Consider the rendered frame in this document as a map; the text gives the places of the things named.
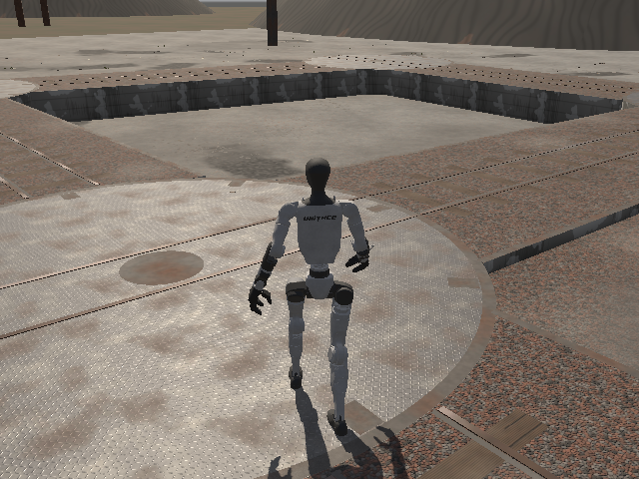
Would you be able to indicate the right robot upper arm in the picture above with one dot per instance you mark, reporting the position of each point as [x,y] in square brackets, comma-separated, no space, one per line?
[350,210]

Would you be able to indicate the robot left forearm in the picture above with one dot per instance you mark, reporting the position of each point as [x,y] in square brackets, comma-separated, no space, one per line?
[265,269]

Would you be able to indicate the robot right forearm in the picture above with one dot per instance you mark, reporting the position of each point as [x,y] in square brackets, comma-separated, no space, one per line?
[363,255]

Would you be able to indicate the left robot upper arm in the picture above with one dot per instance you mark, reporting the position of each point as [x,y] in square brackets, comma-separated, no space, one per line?
[287,212]

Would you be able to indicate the robot right hand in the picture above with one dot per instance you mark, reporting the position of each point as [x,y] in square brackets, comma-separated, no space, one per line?
[355,260]

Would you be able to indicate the robot left hand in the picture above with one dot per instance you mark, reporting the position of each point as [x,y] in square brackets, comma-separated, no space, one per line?
[254,300]

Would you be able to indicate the right robot shin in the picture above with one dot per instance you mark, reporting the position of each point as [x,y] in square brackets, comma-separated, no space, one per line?
[338,383]

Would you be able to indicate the left robot thigh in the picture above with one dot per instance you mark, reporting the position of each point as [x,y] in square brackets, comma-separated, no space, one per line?
[296,291]

